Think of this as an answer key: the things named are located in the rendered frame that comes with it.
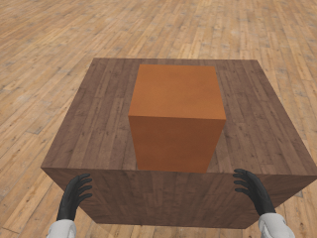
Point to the robot left forearm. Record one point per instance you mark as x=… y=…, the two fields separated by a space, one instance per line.
x=64 y=228

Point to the robot right forearm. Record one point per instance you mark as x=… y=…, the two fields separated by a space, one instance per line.
x=273 y=225

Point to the robot right hand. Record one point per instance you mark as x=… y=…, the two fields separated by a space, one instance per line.
x=255 y=191

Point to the carton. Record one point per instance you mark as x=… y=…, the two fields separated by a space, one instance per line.
x=176 y=117

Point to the robot left hand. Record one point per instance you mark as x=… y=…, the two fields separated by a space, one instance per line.
x=72 y=197

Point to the pedestal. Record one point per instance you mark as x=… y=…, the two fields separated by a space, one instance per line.
x=258 y=136

